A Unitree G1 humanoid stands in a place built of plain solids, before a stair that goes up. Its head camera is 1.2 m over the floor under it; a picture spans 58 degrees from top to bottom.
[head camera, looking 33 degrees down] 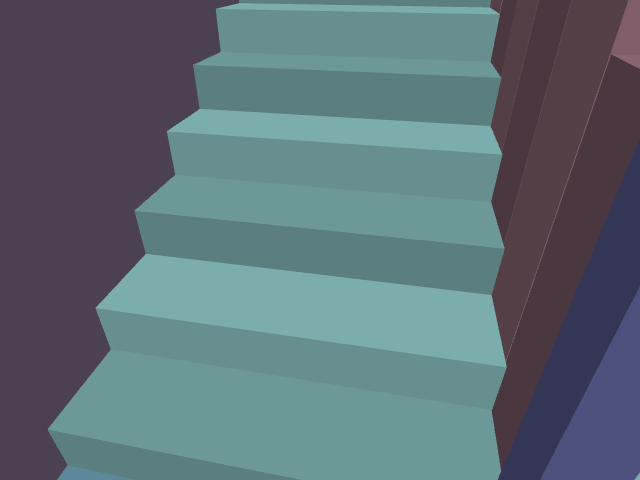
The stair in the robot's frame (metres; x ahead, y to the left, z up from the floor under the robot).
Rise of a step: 0.17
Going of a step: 0.28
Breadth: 1.15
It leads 11 degrees to the right of straight ahead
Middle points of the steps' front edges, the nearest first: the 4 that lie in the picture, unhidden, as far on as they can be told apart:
0.85 0.10 0.34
1.12 0.04 0.51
1.40 -0.01 0.68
1.68 -0.07 0.85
